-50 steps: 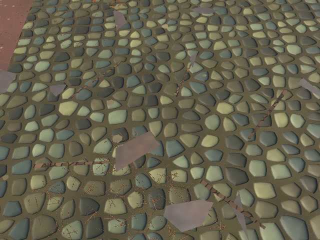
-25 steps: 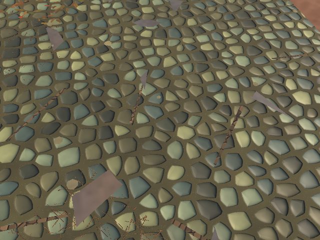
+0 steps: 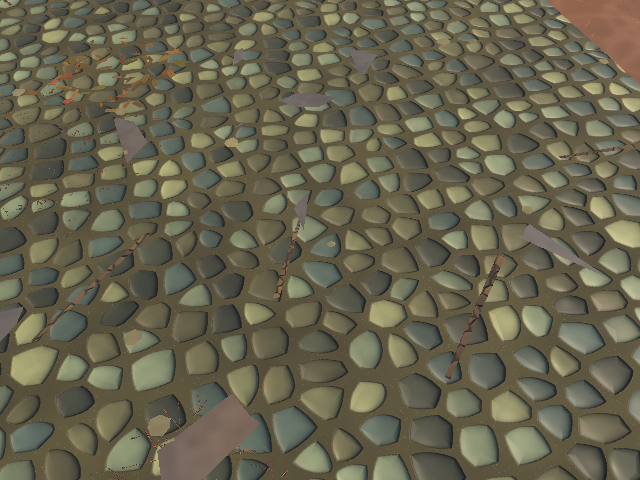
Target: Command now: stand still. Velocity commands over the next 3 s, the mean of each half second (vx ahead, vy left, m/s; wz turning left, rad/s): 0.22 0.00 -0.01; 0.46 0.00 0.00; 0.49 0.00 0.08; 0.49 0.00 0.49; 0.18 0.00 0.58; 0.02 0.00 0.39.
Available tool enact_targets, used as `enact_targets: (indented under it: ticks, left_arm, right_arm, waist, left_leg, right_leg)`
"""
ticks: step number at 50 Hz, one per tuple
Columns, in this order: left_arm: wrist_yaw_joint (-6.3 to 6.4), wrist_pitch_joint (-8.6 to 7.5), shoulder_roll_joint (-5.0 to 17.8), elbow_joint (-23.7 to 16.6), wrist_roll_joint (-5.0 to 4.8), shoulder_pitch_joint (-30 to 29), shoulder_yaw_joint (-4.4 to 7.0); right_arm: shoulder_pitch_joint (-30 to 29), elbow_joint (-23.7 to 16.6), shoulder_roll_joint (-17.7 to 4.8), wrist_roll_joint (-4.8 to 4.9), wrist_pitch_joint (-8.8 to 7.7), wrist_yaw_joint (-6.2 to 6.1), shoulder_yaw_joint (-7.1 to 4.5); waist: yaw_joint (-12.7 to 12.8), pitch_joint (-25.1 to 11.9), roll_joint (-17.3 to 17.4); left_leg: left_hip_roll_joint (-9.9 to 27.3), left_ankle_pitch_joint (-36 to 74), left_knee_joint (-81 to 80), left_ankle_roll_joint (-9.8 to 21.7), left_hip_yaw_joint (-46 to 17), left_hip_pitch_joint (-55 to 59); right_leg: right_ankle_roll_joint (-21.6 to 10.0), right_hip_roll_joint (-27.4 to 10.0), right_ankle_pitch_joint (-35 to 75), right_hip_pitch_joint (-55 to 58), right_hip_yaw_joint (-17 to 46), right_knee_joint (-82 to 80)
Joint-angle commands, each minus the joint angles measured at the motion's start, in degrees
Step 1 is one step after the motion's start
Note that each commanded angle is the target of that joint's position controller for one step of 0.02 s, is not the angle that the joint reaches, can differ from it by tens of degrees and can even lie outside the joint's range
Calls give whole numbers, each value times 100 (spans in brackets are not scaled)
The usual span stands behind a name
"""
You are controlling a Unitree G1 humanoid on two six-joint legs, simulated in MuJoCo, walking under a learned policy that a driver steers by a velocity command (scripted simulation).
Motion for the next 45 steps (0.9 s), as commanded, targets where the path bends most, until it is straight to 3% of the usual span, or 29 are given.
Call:
enact_targets:
  ticks: [1, 5, 6, 8, 10, 11, 12, 13, 15, 17, 18, 19, 20, 21, 22, 24, 27, 30, 33, 35, 37, 39, 40, 41, 42, 43, 44, 45]
  left_arm:
    - [23, -36, 555, -25, 3, 170, 84]
    - [29, -23, 500, 121, 6, 258, 61]
    - [26, -14, 481, 170, 11, 338, 56]
    - [17, 52, 717, 199, 14, 424, 162]
    - [-22, 109, 807, 210, 41, 647, 248]
    - [-35, 110, 833, 252, 46, 844, 286]
    - [-42, 100, 876, 284, 57, 974, 329]
    - [-54, 75, 852, 277, 70, 984, 352]
    - [-83, 7, 861, 179, 76, 724, 385]
    - [-108, -23, 829, 27, -8, 210, 408]
    - [-119, -41, 723, -67, -12, -10, 404]
    - [-143, -98, 432, -241, 2, -262, 332]
    - [-189, -166, 98, -465, 7, -438, 239]
    - [-215, -195, 533, -550, 219, -576, 323]
    - [-280, -229, 524, -497, 223, -479, 337]
    - [-377, -280, 405, -346, 172, -184, 334]
    - [-418, -236, 327, -419, 193, -384, 338]
    - [-403, -194, 235, -742, 165, -1095, 296]
    - [-409, -191, 152, -1044, 109, -1738, 220]
    - [-400, -192, 211, -1167, 90, -1875, 213]
    - [-351, -215, 342, -1177, 85, -1625, 258]
    - [-263, -287, 574, -825, 75, -413, 392]
    - [-207, -340, 729, -523, 115, 511, 488]
    - [-155, -378, 1192, -365, 267, 1434, 621]
    - [-200, -335, 1562, -375, 304, 1525, 696]
    - [-247, -289, 1315, -426, 79, 959, 667]
    - [-258, -316, 950, -539, 29, 339, 560]
    - [-277, -382, 641, -548, 53, 90, 481]
  right_arm:
    - [290, 12, -411, 0, -19, -31, -55]
    - [324, 148, -375, 0, -6, -47, -33]
    - [386, 195, -344, -10, -4, -42, -21]
    - [420, 188, -410, -54, 15, -21, -66]
    - [267, 75, -356, -114, 25, 34, -72]
    - [193, 10, -218, -144, -1, 66, -46]
    - [161, -42, -111, -179, -46, 91, -26]
    - [97, -101, -143, -185, -104, 111, -36]
    - [193, -149, -215, -135, -225, 163, -78]
    - [838, 53, -64, -72, -310, 174, -80]
    - [1274, 230, -106, -67, -331, 141, -113]
    - [1817, 339, -409, -126, -369, 74, -189]
    - [2254, 410, -963, -66, -373, 56, -338]
    - [2033, 439, -939, -90, -321, 46, -366]
    - [1580, 275, -682, -83, -345, 68, -309]
    - [1185, 110, -518, -45, -447, 78, -270]
    - [1463, 230, -350, -35, -562, 70, -209]
    - [1692, 302, -295, -47, -585, 69, -163]
    - [1766, 318, -374, -65, -598, 60, -157]
    - [1766, 335, -466, -68, -605, 50, -177]
    - [1602, 321, -565, -65, -615, 46, -202]
    - [1407, 297, -702, -45, -601, 37, -246]
    - [1326, 265, -725, -17, -584, 46, -250]
    - [1400, 106, -493, 2, -571, 76, -193]
    - [2048, 51, 107, 166, -545, 144, -128]
    - [1460, -8, -452, 25, -514, 134, -275]
    - [899, -214, -474, -10, -535, 159, -303]
    - [666, -256, -386, -28, -559, 169, -299]
  waist:
    - [7, 70, -64]
    - [10, 120, -59]
    - [18, 12, -83]
    - [33, 180, -279]
    - [153, 666, -463]
    - [222, 772, -672]
    - [250, 770, -841]
    - [255, 738, -827]
    - [65, 564, -669]
    - [-340, 522, -598]
    - [-519, 588, -340]
    - [-707, 504, 476]
    - [-786, 473, 1551]
    - [-573, 934, 965]
    - [-285, 1005, 486]
    - [-15, 802, 313]
    - [-24, 588, 369]
    - [-146, 663, 453]
    - [-273, 719, 596]
    - [-261, 722, 662]
    - [-55, 585, 652]
    - [481, -77, 568]
    - [863, -554, 450]
    - [1098, -1228, -119]
    - [681, -1821, -1333]
    - [585, -1276, -476]
    - [378, -441, -347]
    - [238, -72, -104]
  left_leg:
    - [516, 468, -308, 118, -518, -91]
    - [531, 434, -298, 119, -522, -108]
    - [474, 32, -301, 130, -481, -76]
    - [175, -1290, 101, 237, -251, -355]
    - [-1, -2035, 584, 331, -147, -1117]
    - [-86, -1838, 993, 332, 20, -1424]
    - [-79, -1452, 1373, 348, 149, -1574]
    - [30, -1216, 1639, 377, 82, -1557]
    - [111, -1236, 1583, 455, -16, -1250]
    - [-62, -805, 562, 547, 189, 39]
    - [-112, -775, 84, 561, 82, 764]
    - [740, -1624, -700, 688, -1149, 1451]
    - [1916, -3079, -1728, 1064, -3199, 1735]
    - [2260, -3215, -1782, 1315, -3514, 1104]
    - [2030, -2892, -1768, 1250, -3163, 822]
    - [1587, -1641, -1806, 1014, -2251, 803]
    - [1240, 127, -1622, 936, -1377, 982]
    - [1125, 1467, -1477, 985, -958, 906]
    - [1039, 2263, -1390, 982, -656, 700]
    - [1124, 2699, -1307, 971, -590, 748]
    - [1233, 3856, -918, 895, -469, 873]
    - [1169, 5265, 481, 734, -254, 1000]
    - [989, 4796, 1615, 632, -113, 516]
    - [707, 2643, 3336, 565, 47, -610]
    - [-399, -1775, 5440, 388, 9, -2374]
    - [-73, -1340, 5753, 523, -647, -2823]
    - [197, -731, 5511, 557, -571, -2954]
    - [373, -398, 5211, 557, -537, -2737]
  right_leg:
    - [-162, -746, 862, -41, 736, -438]
    - [-156, -724, 770, -65, 722, -472]
    - [-173, -672, 156, -38, 719, -552]
    - [-362, -571, -1773, -287, 841, -603]
    - [-662, -866, -3275, -513, 1400, -913]
    - [-851, -1194, -3630, -409, 1880, -1165]
    - [-1052, -1535, -3717, -293, 2320, -1383]
    - [-1170, -1724, -3491, -360, 2533, -1505]
    - [-1154, -1698, -2932, -498, 2326, -1473]
    - [-897, -1262, -2693, -1301, 1617, -1109]
    - [-733, -928, -2574, -1869, 1225, -562]
    - [-495, -448, -2242, -2633, 600, 688]
    - [-273, 204, -1795, -3473, -357, 2140]
    - [-297, -190, -1608, -3642, -131, 2883]
    - [-300, -360, -1170, -3544, 16, 3205]
    - [-204, -531, -541, -3280, -17, 3319]
    - [-57, -523, -27, -3306, -268, 3358]
    - [65, -481, 220, -3379, -489, 2832]
    - [28, -347, 477, -2854, -707, 1886]
    - [-114, -271, 489, -2469, -792, 1445]
    - [-336, -127, 392, -1862, -827, 1183]
    - [-577, 170, 289, -538, -856, 907]
    - [-703, 76, 421, 660, -735, 631]
    - [-945, -1232, -647, 2000, 746, 482]
    - [-1774, -2744, -1169, 2970, 3797, -436]
    - [-1617, -2427, -1752, 2296, 3846, -841]
    - [-1428, -2248, -1532, 1406, 2887, -961]
    - [-1290, -1983, -705, 726, 2264, -1135]
Next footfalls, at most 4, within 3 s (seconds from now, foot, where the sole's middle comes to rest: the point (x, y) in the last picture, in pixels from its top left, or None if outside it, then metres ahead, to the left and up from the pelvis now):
0.80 right None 0.39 -0.07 -0.78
1.36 left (296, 400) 0.71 0.09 -0.78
1.90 right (350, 288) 1.03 -0.04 -0.78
2.38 left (258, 277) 1.07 0.20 -0.78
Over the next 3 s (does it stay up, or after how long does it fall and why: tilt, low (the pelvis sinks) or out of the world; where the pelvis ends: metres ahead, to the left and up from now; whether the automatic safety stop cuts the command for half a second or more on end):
stays up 1.06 0.06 0.00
